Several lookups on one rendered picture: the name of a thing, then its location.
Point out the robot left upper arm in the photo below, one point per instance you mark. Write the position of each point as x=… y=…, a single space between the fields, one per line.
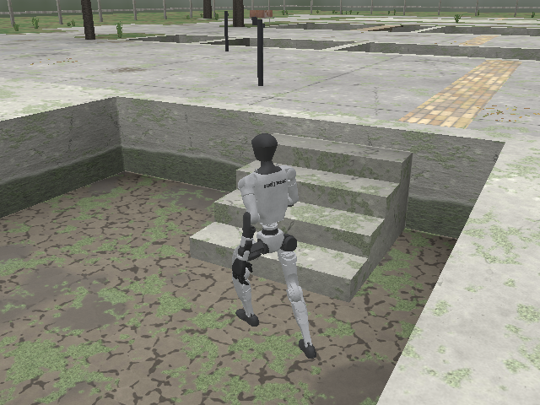
x=246 y=185

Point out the left robot forearm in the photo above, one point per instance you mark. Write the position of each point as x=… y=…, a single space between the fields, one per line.
x=246 y=238

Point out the robot right upper arm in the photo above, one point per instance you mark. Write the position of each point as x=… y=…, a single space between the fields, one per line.
x=292 y=185

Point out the robot right shin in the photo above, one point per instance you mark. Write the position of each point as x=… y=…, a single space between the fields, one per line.
x=301 y=317

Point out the left robot hand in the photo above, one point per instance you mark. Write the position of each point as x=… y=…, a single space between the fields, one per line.
x=239 y=270

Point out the robot left thigh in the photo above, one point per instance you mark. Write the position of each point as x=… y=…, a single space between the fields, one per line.
x=256 y=249

